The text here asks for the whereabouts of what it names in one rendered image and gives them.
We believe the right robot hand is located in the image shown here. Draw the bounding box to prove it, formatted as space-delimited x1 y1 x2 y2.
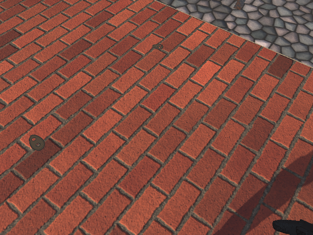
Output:
272 219 313 235

